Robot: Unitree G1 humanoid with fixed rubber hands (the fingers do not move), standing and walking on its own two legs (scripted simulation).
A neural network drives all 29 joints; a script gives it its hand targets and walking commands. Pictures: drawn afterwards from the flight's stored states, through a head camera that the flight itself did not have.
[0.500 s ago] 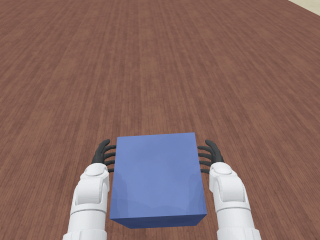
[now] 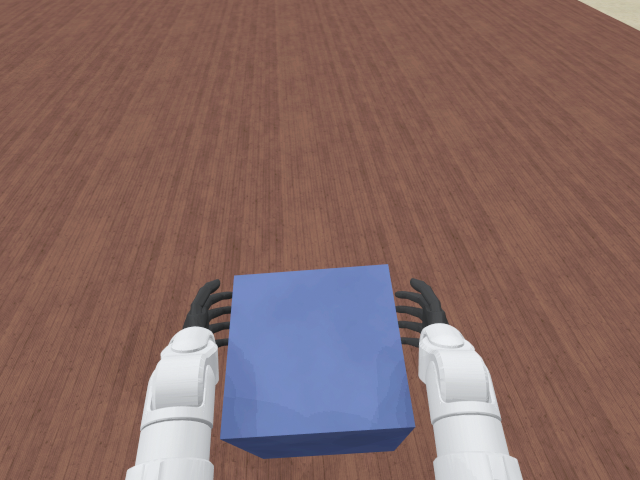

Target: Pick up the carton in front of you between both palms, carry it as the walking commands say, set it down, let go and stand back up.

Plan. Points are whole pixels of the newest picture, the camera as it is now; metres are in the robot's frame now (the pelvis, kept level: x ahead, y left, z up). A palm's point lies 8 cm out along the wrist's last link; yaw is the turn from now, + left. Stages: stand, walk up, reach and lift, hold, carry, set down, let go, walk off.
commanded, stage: carry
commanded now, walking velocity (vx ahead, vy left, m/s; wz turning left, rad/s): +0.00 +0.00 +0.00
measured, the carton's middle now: (320, 370) +0.30 +0.00 -0.07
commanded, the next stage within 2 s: hold in 0.74 s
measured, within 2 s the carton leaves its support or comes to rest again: neither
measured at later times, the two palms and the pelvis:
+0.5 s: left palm (203, 345) +0.28 +0.14 +0.04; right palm (441, 343) +0.28 -0.15 +0.04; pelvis -0.01 -0.01 +0.00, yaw +0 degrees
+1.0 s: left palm (214, 341) +0.28 +0.13 +0.05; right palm (459, 361) +0.25 -0.17 +0.04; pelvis -0.02 +0.00 +0.01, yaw -5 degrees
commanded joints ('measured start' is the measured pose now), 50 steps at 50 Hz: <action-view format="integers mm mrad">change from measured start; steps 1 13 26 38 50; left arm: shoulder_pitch -407 -406 -457 -363 -482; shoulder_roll -945 -937 -944 -974 -977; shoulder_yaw -566 -561 -587 -557 -480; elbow -34 -8 -57 -74 100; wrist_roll -261 -257 -278 -259 -228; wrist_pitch -24 -13 -25 -20 -37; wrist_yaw -260 -262 -262 -267 -290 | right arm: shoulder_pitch -492 -505 -480 -417 -599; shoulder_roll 937 923 934 986 974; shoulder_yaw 564 569 546 542 489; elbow -85 -102 -78 -44 45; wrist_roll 291 291 281 272 256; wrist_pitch -60 -64 -64 -65 -90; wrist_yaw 264 265 265 271 293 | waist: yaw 2 1 -3 5 32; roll -10 -5 11 -65 -17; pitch -250 -252 -267 -202 -108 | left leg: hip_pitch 138 141 144 346 283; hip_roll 98 93 89 -180 -161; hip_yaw -112 -104 -100 -219 -234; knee -47 -45 -38 -72 -140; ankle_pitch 204 206 149 303 106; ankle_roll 18 14 13 31 22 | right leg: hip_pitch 27 10 18 89 158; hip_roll -128 -125 -127 62 76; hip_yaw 116 128 134 290 273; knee -86 -78 -107 -171 -202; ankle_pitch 245 265 244 462 219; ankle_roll -1 -8 -7 3 32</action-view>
